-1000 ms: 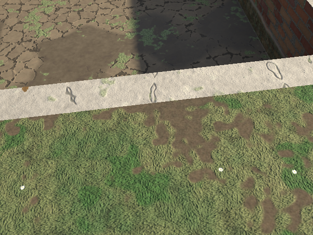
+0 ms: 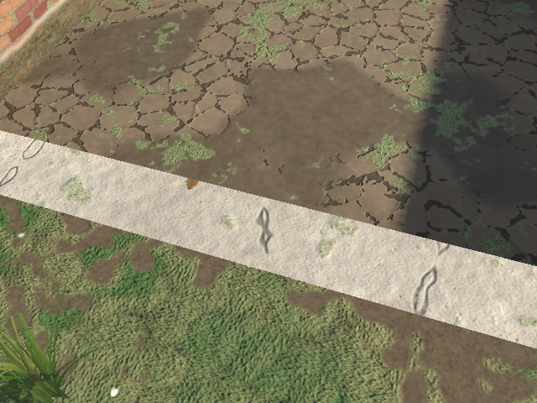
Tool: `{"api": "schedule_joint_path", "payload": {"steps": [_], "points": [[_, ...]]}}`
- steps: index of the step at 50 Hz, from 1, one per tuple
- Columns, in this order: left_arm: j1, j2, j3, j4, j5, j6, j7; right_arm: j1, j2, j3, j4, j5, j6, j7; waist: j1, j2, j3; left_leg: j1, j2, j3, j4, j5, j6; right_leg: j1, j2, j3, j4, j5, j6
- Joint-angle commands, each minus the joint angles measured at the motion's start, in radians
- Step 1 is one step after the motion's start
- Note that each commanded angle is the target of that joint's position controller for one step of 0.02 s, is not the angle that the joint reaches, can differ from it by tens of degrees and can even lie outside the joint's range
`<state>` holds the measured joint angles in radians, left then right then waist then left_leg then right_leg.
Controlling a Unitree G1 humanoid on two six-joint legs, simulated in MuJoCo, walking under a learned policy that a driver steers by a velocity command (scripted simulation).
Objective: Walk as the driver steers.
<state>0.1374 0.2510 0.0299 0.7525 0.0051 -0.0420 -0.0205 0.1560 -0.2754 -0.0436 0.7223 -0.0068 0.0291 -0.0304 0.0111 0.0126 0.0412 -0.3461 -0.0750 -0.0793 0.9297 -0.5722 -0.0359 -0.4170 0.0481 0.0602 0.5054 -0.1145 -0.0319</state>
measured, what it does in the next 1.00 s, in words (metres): steps on the spot, turning right: left foot, then right foot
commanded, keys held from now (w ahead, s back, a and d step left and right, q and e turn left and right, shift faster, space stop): e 0.78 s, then no key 0.14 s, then q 0.08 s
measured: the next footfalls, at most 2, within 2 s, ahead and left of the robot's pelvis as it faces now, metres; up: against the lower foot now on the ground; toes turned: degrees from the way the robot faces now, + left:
left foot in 0.22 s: +0.07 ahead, +0.14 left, +0.00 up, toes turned -13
right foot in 0.64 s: +0.01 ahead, -0.12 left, +0.00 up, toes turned -25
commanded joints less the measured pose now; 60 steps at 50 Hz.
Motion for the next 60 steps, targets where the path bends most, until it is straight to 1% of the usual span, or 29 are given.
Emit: {"api": "schedule_joint_path", "payload": {"steps": [1, 4, 8, 10, 11, 12, 13, 14, 16, 17, 23, 28, 31, 32, 33, 34, 35, 36, 37, 38, 41, 45, 50, 52, 53, 54, 55, 57, 60], "points": [[-0.026, 0.214, 0.069, -0.076, -0.013, 0.017, 0.02, 0.049, -0.113, -0.045, -0.047, 0.009, 0.011, -0.015, -0.021, -0.129, -0.129, -0.135, 0.04, -0.024, 0.017, 0.036, -0.023, 0.224, -0.242, 0.393, -0.208, -0.016, -0.171], [-0.035, 0.191, 0.074, -0.084, -0.014, 0.047, 0.04, 0.058, -0.072, -0.038, -0.03, 0.013, -0.003, -0.015, -0.017, -0.174, -0.152, -0.028, 0.015, 0.011, -0.134, 0.122, -0.032, 0.171, -0.178, 0.332, -0.213, -0.044, -0.15], [-0.03, 0.204, 0.088, -0.092, -0.023, 0.068, 0.05, 0.076, -0.08, -0.043, -0.022, 0.014, -0.021, -0.001, -0.017, -0.192, -0.165, 0.067, 0.007, 0.015, -0.339, 0.236, -0.008, 0.152, -0.175, 0.384, -0.214, -0.129, -0.145], [-0.036, 0.196, 0.088, -0.098, -0.032, 0.08, 0.059, 0.123, -0.096, -0.053, -0.003, 0.01, -0.03, 0.008, -0.046, -0.178, -0.149, 0.188, 0.023, 0.033, -0.505, 0.342, 0.033, 0.069, -0.131, 0.365, -0.18, -0.212, -0.097], [-0.02, 0.166, 0.079, -0.101, -0.029, 0.081, 0.06, 0.152, -0.154, -0.068, -0.006, -0.005, -0.031, 0.003, -0.046, -0.09, -0.143, 0.268, 0.163, -0.082, -0.585, 0.305, 0.085, -0.037, -0.078, 0.309, -0.072, -0.312, -0.044], [-0.053, 0.133, 0.073, -0.142, -0.031, 0.072, 0.056, 0.139, -0.249, -0.09, -0.007, -0.035, -0.027, 0.002, -0.026, 0.206, -0.081, 0.224, 0.367, -0.343, -0.685, 0.283, 0.218, -0.21, 0.078, 0.095, 0.156, -0.404, 0.009], [-0.025, 0.187, 0.09, -0.129, -0.015, 0.057, 0.053, 0.061, -0.22, -0.08, -0.042, -0.063, -0.036, 0.001, -0.02, 0.228, -0.072, 0.146, 0.477, -0.444, -0.706, 0.376, 0.3, -0.208, 0.036, 0.094, 0.404, -0.459, 0.045], [0.023, 0.223, 0.108, -0.097, -0.018, 0.058, 0.05, -0.012, -0.161, -0.062, -0.068, -0.055, -0.044, -0.008, 0.016, 0.147, -0.071, 0.131, 0.436, -0.356, -0.681, 0.455, 0.281, -0.187, 0.022, 0.112, 0.535, -0.409, 0.053], [0.093, 0.199, 0.108, -0.05, -0.017, 0.081, 0.056, -0.07, -0.121, -0.049, -0.08, -0.011, -0.053, -0.015, 0.036, 0.095, -0.058, 0.178, 0.344, -0.189, -0.633, 0.546, 0.211, -0.213, 0.012, 0.091, 0.65, -0.31, 0.086], [0.09, 0.176, 0.102, -0.051, -0.017, 0.088, 0.055, -0.057, -0.116, -0.043, -0.075, -0.004, -0.051, -0.018, 0.024, 0.094, -0.05, 0.191, 0.331, -0.14, -0.62, 0.628, 0.212, -0.227, 0.005, 0.078, 0.694, -0.291, 0.103], [-0.046, 0.124, 0.066, -0.15, -0.03, 0.087, 0.029, 0.062, -0.17, -0.064, -0.044, -0.006, -0.022, -0.027, -0.068, 0.15, -0.073, 0.358, 0.354, -0.034, -0.597, 0.764, 0.254, -0.218, -0.067, -0.019, 0.445, -0.265, 0.153], [-0.036, 0.141, 0.068, -0.178, -0.029, 0.097, 0.007, 0.036, -0.214, -0.083, -0.044, 0.012, -0.017, -0.004, -0.062, 0.176, -0.087, 0.295, 0.381, 0.038, -0.565, 0.82, 0.245, -0.024, -0.063, -0.113, 0.225, -0.263, 0.108], [0.038, 0.146, 0.081, -0.163, -0.027, 0.105, -0.002, 0.006, -0.206, -0.084, -0.036, 0.043, -0.025, 0.004, -0.005, 0.154, -0.097, 0.246, 0.367, 0.094, -0.448, 0.772, 0.174, 0.145, -0.034, -0.144, -0.045, -0.08, 0.034], [0.087, 0.184, 0.097, -0.15, -0.024, 0.104, 0.007, 0.062, -0.171, -0.076, -0.011, 0.037, -0.033, 0.009, 0.007, 0.072, -0.126, 0.155, 0.322, 0.157, -0.331, 0.664, 0.104, 0.298, -0.038, -0.087, -0.137, 0.079, -0.007], [0.141, 0.311, 0.13, -0.16, -0.022, 0.101, 0.026, 0.069, -0.113, -0.055, -0.04, -0.016, -0.039, 0.014, 0.0, -0.205, -0.169, -0.126, 0.217, 0.238, -0.032, 0.243, 0.0, 0.527, -0.271, 0.23, -0.117, 0.498, -0.104], [0.124, 0.339, 0.125, -0.182, 0.006, 0.082, 0.021, -0.01, -0.097, -0.047, -0.093, -0.029, -0.041, 0.008, 0.026, -0.302, -0.199, -0.321, 0.085, 0.134, 0.184, -0.134, -0.049, 0.497, -0.455, 0.467, -0.111, 0.652, -0.327], [0.128, 0.284, 0.112, -0.179, 0.014, 0.061, 0.011, -0.059, -0.149, -0.062, -0.094, -0.01, -0.038, 0.004, 0.068, -0.168, -0.213, -0.325, 0.109, 0.032, 0.288, -0.11, -0.045, 0.46, -0.42, 0.408, -0.14, 0.542, -0.344], [0.079, 0.256, 0.101, -0.171, 0.008, 0.047, 0.014, -0.067, -0.153, -0.066, -0.093, 0.008, -0.034, 0.0, 0.034, -0.146, -0.159, -0.33, 0.125, 0.016, 0.29, -0.022, -0.032, 0.411, -0.354, 0.32, -0.145, 0.445, -0.284], [0.027, 0.233, 0.096, -0.173, -0.009, 0.045, 0.02, -0.046, -0.152, -0.069, -0.073, 0.004, -0.029, -0.009, 0.007, -0.104, -0.129, -0.329, 0.134, 0.009, 0.244, 0.056, -0.032, 0.373, -0.296, 0.268, -0.148, 0.35, -0.228], [-0.01, 0.215, 0.088, -0.178, -0.023, 0.049, 0.026, -0.035, -0.164, -0.075, -0.069, -0.004, -0.024, -0.017, -0.009, -0.119, -0.113, -0.311, 0.134, 0.005, 0.211, 0.114, -0.039, 0.337, -0.272, 0.248, -0.153, 0.326, -0.205], [-0.023, 0.2, 0.077, -0.181, -0.009, 0.056, 0.041, 0.02, -0.14, -0.069, -0.051, 0.001, -0.025, -0.01, -0.031, -0.141, -0.148, -0.225, 0.102, 0.027, 0.162, 0.207, -0.058, 0.293, -0.236, 0.209, -0.158, 0.331, -0.205], [-0.008, 0.2, 0.072, -0.162, -0.004, 0.058, 0.049, -0.015, -0.104, -0.05, -0.06, 0.004, -0.024, -0.004, -0.002, -0.154, -0.141, -0.147, 0.108, 0.029, -0.04, 0.233, -0.062, 0.271, -0.23, 0.217, -0.153, 0.223, -0.201], [-0.023, 0.128, 0.032, -0.12, 0.014, 0.054, 0.032, 0.004, -0.089, -0.035, -0.047, 0.009, -0.029, 0.017, 0.006, -0.157, -0.115, 0.06, 0.125, 0.05, -0.277, 0.26, -0.033, 0.178, -0.233, 0.218, -0.148, 0.069, -0.188], [-0.011, 0.11, 0.019, -0.089, 0.012, 0.045, 0.025, 0.025, -0.08, -0.028, -0.039, 0.002, -0.037, 0.025, -0.028, -0.116, -0.083, 0.188, 0.11, 0.063, -0.508, 0.446, -0.003, 0.131, -0.193, 0.185, -0.129, -0.022, -0.129], [0.025, 0.11, 0.018, -0.076, 0.023, 0.035, 0.025, 0.016, -0.121, -0.032, -0.051, -0.01, -0.039, 0.022, -0.009, -0.064, -0.083, 0.232, 0.157, -0.008, -0.514, 0.604, 0.016, 0.116, -0.149, 0.16, -0.094, -0.088, -0.075], [0.081, 0.143, 0.03, -0.068, 0.035, 0.029, 0.026, -0.007, -0.206, -0.045, -0.077, -0.008, -0.039, 0.016, 0.051, 0.055, -0.074, 0.21, 0.233, -0.093, -0.483, 0.758, 0.065, 0.108, -0.069, 0.093, -0.027, -0.18, -0.029], [0.073, 0.131, 0.03, -0.071, 0.033, 0.028, 0.035, -0.03, -0.21, -0.051, -0.066, 0.004, -0.039, 0.021, 0.063, 0.157, -0.071, 0.104, 0.245, -0.139, -0.511, 0.611, 0.131, 0.166, -0.024, 0.02, -0.024, -0.183, 0.015], [-0.005, 0.161, 0.044, -0.08, 0.019, 0.038, 0.053, -0.03, -0.166, -0.044, -0.072, 0.008, -0.044, 0.026, 0.018, 0.154, -0.051, 0.037, 0.236, -0.185, -0.553, 0.492, 0.141, 0.21, -0.023, -0.015, 0.033, -0.142, 0.029], [0.009, 0.137, 0.053, -0.084, 0.011, 0.056, 0.061, -0.007, -0.178, -0.05, -0.085, 0.015, -0.048, 0.018, 0.01, 0.17, -0.065, 0.043, 0.231, -0.228, -0.528, 0.516, 0.149, 0.195, -0.019, -0.029, 0.061, -0.145, 0.015]]}}
Over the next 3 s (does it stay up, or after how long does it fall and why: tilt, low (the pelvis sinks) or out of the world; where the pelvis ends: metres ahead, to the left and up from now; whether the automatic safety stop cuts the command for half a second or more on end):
stays up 0.53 -0.06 -0.02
